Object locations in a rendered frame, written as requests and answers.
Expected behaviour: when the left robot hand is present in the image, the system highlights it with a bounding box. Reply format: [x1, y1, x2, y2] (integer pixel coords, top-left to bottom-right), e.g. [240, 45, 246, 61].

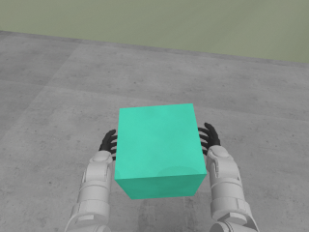
[98, 130, 118, 160]

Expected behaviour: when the carton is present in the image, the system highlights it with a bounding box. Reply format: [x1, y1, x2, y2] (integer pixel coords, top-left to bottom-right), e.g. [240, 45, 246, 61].
[114, 103, 207, 200]

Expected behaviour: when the right robot forearm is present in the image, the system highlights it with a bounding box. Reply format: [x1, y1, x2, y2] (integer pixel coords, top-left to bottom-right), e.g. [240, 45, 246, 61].
[206, 145, 260, 232]

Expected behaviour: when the robot right upper arm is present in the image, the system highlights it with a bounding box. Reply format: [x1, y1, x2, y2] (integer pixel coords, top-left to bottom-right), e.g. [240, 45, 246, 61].
[210, 220, 257, 232]

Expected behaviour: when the left robot forearm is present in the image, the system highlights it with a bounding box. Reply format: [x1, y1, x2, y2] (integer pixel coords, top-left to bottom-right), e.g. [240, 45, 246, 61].
[64, 150, 114, 232]

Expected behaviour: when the right robot hand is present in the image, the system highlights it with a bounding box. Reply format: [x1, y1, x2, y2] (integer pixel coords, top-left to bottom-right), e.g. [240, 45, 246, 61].
[197, 123, 221, 155]

